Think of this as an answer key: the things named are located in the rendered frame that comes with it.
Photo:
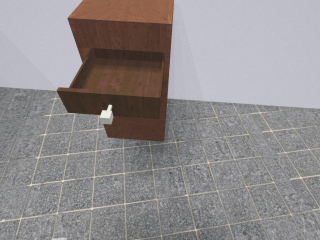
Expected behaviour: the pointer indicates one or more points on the cabinet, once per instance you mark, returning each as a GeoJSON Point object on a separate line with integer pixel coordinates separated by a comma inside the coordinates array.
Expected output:
{"type": "Point", "coordinates": [133, 25]}

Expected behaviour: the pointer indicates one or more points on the drawer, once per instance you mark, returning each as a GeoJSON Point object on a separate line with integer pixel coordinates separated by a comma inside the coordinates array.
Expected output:
{"type": "Point", "coordinates": [129, 80]}

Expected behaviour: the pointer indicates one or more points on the handle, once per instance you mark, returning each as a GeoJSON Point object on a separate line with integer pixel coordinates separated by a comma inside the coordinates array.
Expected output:
{"type": "Point", "coordinates": [106, 116]}

